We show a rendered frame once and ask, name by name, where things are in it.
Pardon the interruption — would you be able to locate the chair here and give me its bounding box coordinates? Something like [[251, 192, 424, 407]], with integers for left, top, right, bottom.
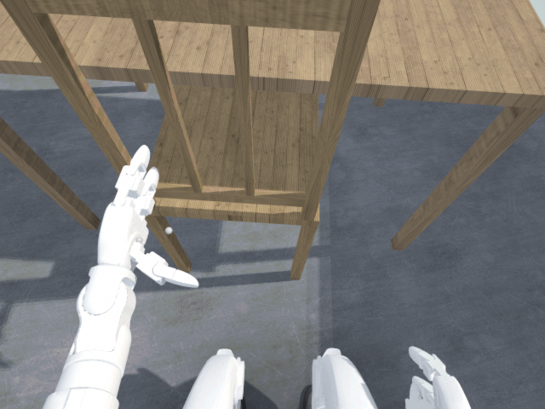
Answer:
[[0, 0, 381, 280]]

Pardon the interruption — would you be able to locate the robot thigh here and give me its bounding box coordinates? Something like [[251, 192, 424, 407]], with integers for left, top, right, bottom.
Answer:
[[313, 354, 378, 409], [182, 354, 244, 409]]

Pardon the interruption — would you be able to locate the robot right thigh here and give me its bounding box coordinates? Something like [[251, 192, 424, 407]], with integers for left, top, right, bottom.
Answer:
[[313, 354, 378, 409]]

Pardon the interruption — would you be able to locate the left robot forearm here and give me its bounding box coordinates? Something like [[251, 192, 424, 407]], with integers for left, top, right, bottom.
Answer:
[[43, 264, 137, 409]]

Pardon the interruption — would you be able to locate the right robot hand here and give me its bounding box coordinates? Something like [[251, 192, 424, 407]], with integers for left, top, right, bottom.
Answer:
[[405, 346, 471, 409]]

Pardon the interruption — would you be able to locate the robot left thigh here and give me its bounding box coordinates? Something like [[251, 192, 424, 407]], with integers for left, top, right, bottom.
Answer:
[[182, 354, 244, 409]]

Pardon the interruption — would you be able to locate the left robot hand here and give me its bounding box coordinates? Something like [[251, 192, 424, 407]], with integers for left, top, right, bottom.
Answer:
[[97, 145, 198, 288]]

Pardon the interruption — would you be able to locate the table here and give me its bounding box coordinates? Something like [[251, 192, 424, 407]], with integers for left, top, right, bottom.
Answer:
[[0, 0, 545, 251]]

